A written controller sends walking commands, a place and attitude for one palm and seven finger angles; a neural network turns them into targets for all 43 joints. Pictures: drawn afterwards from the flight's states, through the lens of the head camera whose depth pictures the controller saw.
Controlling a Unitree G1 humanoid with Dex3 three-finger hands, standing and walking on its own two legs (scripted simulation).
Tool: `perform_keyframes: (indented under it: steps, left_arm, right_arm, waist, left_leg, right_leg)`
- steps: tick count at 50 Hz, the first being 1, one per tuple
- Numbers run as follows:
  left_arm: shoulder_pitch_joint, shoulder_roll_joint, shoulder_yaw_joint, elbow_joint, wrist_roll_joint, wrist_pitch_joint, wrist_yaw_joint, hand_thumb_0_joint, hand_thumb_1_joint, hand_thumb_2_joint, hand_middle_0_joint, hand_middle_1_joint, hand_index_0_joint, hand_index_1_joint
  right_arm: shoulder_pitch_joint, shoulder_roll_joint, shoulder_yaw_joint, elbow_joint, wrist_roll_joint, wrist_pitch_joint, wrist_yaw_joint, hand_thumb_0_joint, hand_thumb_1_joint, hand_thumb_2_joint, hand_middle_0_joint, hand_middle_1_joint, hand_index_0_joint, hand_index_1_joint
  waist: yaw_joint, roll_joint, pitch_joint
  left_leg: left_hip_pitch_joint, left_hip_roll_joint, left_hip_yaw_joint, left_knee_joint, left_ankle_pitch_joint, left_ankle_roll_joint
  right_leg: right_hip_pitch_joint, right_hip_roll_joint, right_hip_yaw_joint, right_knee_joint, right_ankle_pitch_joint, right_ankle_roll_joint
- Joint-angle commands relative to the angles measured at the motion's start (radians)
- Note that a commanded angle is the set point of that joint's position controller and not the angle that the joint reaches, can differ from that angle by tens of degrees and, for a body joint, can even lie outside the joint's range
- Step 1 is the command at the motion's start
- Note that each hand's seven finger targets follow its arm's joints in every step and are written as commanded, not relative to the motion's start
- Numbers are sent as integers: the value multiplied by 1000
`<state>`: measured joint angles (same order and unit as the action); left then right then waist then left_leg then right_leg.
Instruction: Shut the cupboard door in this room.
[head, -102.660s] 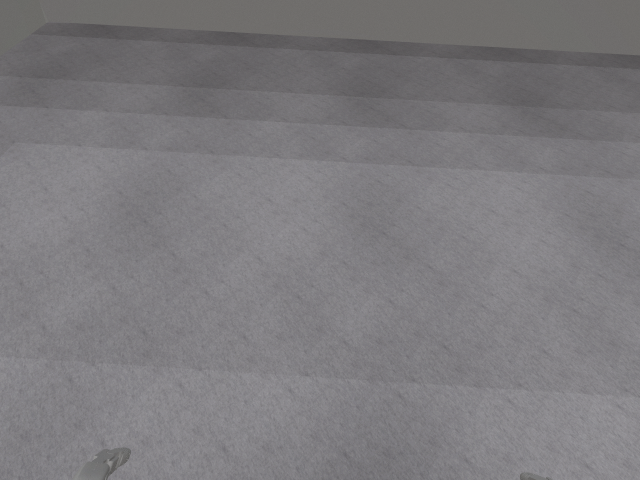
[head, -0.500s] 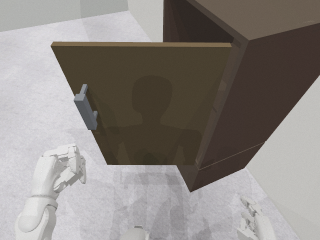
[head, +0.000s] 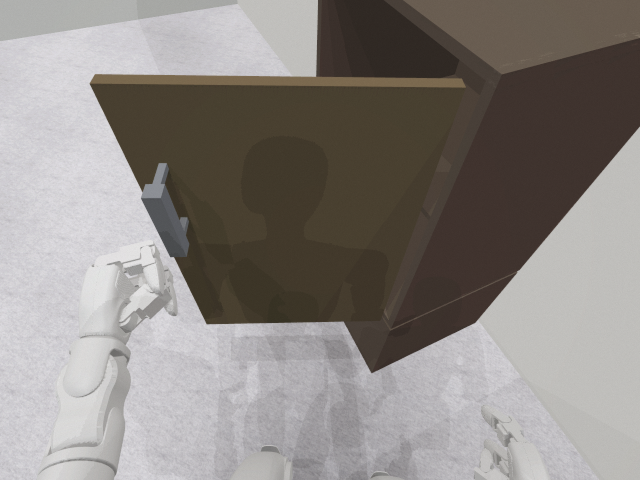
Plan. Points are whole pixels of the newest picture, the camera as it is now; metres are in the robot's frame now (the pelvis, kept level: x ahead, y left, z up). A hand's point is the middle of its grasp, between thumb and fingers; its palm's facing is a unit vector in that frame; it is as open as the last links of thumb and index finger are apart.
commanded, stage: bring the fist close to the handle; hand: left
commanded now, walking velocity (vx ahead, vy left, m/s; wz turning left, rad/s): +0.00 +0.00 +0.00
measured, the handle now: (170, 211) +0.43 +0.23 +0.07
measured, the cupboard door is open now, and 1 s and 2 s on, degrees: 67 64 46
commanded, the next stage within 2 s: push the door shut along its arc in 0.60 s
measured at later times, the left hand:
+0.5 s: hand (182, 271) +0.34 +0.19 +0.07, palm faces +0.09 -1.00 -0.02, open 3.1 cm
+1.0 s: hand (186, 251) +0.37 +0.20 +0.06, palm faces +0.03 -1.00 -0.03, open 3.2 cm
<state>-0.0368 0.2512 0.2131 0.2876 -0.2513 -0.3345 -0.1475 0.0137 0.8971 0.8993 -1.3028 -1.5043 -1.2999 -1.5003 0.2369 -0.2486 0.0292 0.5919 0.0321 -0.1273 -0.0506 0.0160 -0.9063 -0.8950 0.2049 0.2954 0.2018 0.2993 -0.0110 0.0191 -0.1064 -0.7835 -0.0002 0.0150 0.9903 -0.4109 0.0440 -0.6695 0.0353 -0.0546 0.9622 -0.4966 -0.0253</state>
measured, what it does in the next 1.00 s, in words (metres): stands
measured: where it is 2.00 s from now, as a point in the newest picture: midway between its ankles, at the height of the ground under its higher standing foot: outside the picture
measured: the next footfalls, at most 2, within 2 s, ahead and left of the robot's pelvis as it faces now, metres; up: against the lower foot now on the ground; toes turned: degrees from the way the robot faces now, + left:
none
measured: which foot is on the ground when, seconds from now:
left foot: down 0.00-1.00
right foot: down 0.00-1.00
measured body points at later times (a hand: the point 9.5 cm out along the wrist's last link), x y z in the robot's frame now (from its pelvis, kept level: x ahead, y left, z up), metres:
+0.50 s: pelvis +0.00 +0.01 +0.01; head +0.05 +0.01 +0.45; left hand +0.33 +0.24 +0.07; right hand +0.14 -0.24 -0.09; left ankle +0.04 +0.09 -0.68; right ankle -0.01 -0.11 -0.68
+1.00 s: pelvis +0.00 -0.01 +0.00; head +0.06 +0.00 +0.45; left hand +0.36 +0.25 +0.07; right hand +0.13 -0.26 -0.10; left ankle +0.04 +0.09 -0.68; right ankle -0.01 -0.11 -0.68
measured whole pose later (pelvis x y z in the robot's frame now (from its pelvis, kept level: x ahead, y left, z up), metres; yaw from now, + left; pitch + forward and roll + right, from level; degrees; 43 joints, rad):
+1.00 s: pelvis +0.00 -0.01 +0.00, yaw +0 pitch +13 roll -2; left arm -0.34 0.32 0.24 0.63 -0.22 -0.35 -0.22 0.03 0.89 0.91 -1.30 -1.50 -1.30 -1.50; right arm 0.25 -0.26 0.03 0.62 0.04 -0.09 -0.05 0.01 -0.91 -0.89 0.20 0.30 0.20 0.30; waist -0.04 0.03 -0.09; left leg -0.80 0.00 0.01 0.98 -0.40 0.03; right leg -0.69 0.04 -0.06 0.95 -0.49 -0.03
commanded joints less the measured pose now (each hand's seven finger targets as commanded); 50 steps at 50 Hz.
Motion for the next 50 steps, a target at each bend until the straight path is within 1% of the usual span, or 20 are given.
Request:
perform_keyframes:
  steps: [1, 3, 4, 7, 9, 11, 12, 14, 18, 20, 27, 30, 32, 36, 37, 40, 42, 46, 47, 50]
  left_arm:
    - [-264, 133, 16, -179, 3, -75, -1, 0, 900, 900, -1300, -1500, -1300, -1500]
    - [-243, 142, 22, -130, 6, -43, -11, 0, 900, 900, -1300, -1500, -1300, -1500]
    - [-280, 104, -22, -127, 5, -28, -16, 0, 900, 900, -1300, -1500, -1300, -1500]
    - [-331, 139, 22, -78, 0, 2, 1, 0, 900, 900, -1300, -1500, -1300, -1500]
    - [-400, 112, 4, -95, 10, -9, 26, 0, 900, 900, -1300, -1500, -1300, -1500]
    - [-440, 127, 24, -99, 21, -37, 53, 0, 900, 900, -1300, -1500, -1300, -1500]
    - [-404, 175, 67, -102, 31, -53, 68, 0, 900, 900, -1300, -1500, -1300, -1500]
    - [-370, 128, 25, -134, 43, -79, 78, 0, 900, 900, -1300, -1500, -1300, -1500]
    - [-306, 156, 43, -97, 52, -81, 71, 0, 900, 900, -1300, -1500, -1300, -1500]
    - [-295, 110, 4, -91, 44, -65, 58, 0, 900, 900, -1300, -1500, -1300, -1500]
    - [-395, 153, 42, -95, 19, -79, 51, 0, 900, 900, -1300, -1500, -1300, -1500]
    - [-419, 125, 9, -140, 29, -113, 45, 0, 900, 900, -1300, -1500, -1300, -1500]
    - [-385, 157, 34, -113, 26, -115, 38, 0, 900, 900, -1300, -1500, -1300, -1500]
    - [-372, 137, 17, -56, 20, -84, 13, 0, 900, 900, -1300, -1500, -1300, -1500]
    - [-393, 179, 44, -32, 20, -74, 8, 0, 900, 900, -1300, -1500, -1300, -1500]
    - [-529, 204, 52, 37, 22, -60, -12, 0, 900, 900, -1300, -1500, -1300, -1500]
    - [-591, 270, 99, 64, 20, -69, -22, 0, 900, 900, -1300, -1500, -1300, -1500]
    - [-674, 244, 70, 78, 8, -106, -66, 0, 900, 900, -1300, -1500, -1300, -1500]
    - [-660, 275, 92, 94, 5, -107, -76, 0, 900, 900, -1300, -1500, -1300, -1500]
    - [-732, 265, 69, 136, 2, -107, -108, 0, 900, 900, -1300, -1500, -1300, -1500]
  right_arm:
    - [-17, -142, -61, -122, -1, -46, -3, 0, -900, -900, 200, 300, 200, 300]
    - [-3, -150, -65, -128, 3, -37, -2, 0, -900, -900, 200, 300, 200, 300]
    - [-6, -147, -63, -133, 8, -34, -1, 0, -900, -900, 200, 300, 200, 300]
    - [11, -156, -63, -130, 9, -26, -5, 0, -900, -900, 200, 300, 200, 300]
    - [4, -148, -61, -130, 6, -24, -3, 0, -900, -900, 200, 300, 200, 300]
    - [6, -148, -63, -123, 0, -24, 0, 0, -900, -900, 200, 300, 200, 300]
    - [8, -152, -66, -125, -4, -22, 1, 0, -900, -900, 200, 300, 200, 300]
    - [2, -142, -64, -136, -7, -20, 14, 0, -900, -900, 200, 300, 200, 300]
    - [14, -148, -67, -136, -7, -3, 24, 0, -900, -900, 200, 300, 200, 300]
    - [12, -145, -67, -142, -2, 4, 27, 0, -900, -900, 200, 300, 200, 300]
    - [6, -149, -68, -126, 0, 4, 7, 0, -900, -900, 200, 300, 200, 300]
    - [-4, -142, -67, -123, -2, -7, 9, 0, -900, -900, 200, 300, 200, 300]
    - [5, -150, -69, -115, -4, -8, 8, 0, -900, -900, 200, 300, 200, 300]
    - [3, -146, -67, -117, 3, -2, 9, 0, -900, -900, 200, 300, 200, 300]
    - [14, -153, -66, -112, 3, 1, 5, 0, -900, -900, 200, 300, 200, 300]
    - [12, -154, -61, -100, 8, 7, -5, 0, -900, -900, 200, 300, 200, 300]
    - [19, -159, -60, -93, 6, 10, -12, 0, -900, -900, 200, 300, 200, 300]
    - [27, -156, -61, -85, 7, -3, -10, 0, -900, -900, 200, 300, 200, 300]
    - [38, -161, -63, -84, 7, -3, -11, 0, -900, -900, 200, 300, 200, 300]
    - [53, -163, -65, -69, 10, -2, -8, 0, -900, -900, 200, 300, 200, 300]
  waist:
    - [-12, 98, -287]
    - [-6, 44, -289]
    - [-18, 52, -267]
    - [-15, -5, -244]
    - [-18, 14, -260]
    - [-17, 14, -274]
    - [2, 24, -293]
    - [7, 74, -339]
    - [8, 40, -311]
    - [0, 32, -287]
    - [-23, -18, -243]
    - [-20, 68, -302]
    - [-18, 42, -309]
    - [-21, 33, -272]
    - [-23, 2, -266]
    - [-49, -18, -222]
    - [-46, -26, -235]
    - [-44, 66, -342]
    - [-41, 63, -356]
    - [-59, 68, -355]
  left_leg:
    - [315, 14, -79, -148, 202, -28]
    - [304, 17, -82, -160, 209, -27]
    - [308, 17, -84, -168, 190, -27]
    - [289, 18, -93, -181, 175, -25]
    - [313, 17, -93, -181, 183, -27]
    - [328, 20, -98, -177, 192, -31]
    - [328, 20, -94, -174, 206, -32]
    - [381, 22, -92, -173, 264, -38]
    - [341, 20, -78, -175, 274, -33]
    - [339, 19, -73, -181, 266, -31]
    - [288, 13, -62, -171, 183, -17]
    - [350, 15, -71, -167, 207, -25]
    - [334, 13, -70, -157, 213, -21]
    - [303, 8, -59, -165, 195, -20]
    - [275, 6, -58, -157, 188, -16]
    - [239, 5, -56, -154, 140, -13]
    - [218, 5, -56, -141, 133, -9]
    - [302, 6, -62, -125, 197, -16]
    - [294, 7, -62, -115, 210, -16]
    - [311, 11, -71, -114, 221, -18]
  right_leg:
    - [-3, 2, 24, -129, 244, -7]
    - [17, 4, 21, -138, 253, -5]
    - [3, 2, 17, -148, 237, -4]
    - [14, 5, 13, -160, 230, -4]
    - [3, 2, 10, -153, 232, -4]
    - [-8, 3, 9, -145, 230, -5]
    - [7, 5, 13, -140, 235, -9]
    - [6, 3, 8, -126, 264, -11]
    - [37, 7, 12, -134, 289, -10]
    - [38, 7, 11, -145, 292, -7]
    - [36, 6, 32, -170, 254, 0]
    - [18, 3, 26, -148, 256, -6]
    - [30, 5, 30, -150, 266, -5]
    - [38, 1, 34, -163, 274, -1]
    - [52, 1, 43, -168, 274, 0]
    - [27, -7, 54, -181, 236, 6]
    - [39, -7, 70, -181, 224, 6]
    - [36, -6, 63, -152, 279, -3]
    - [45, -4, 66, -147, 292, -4]
    - [15, -4, 58, -144, 301, -2]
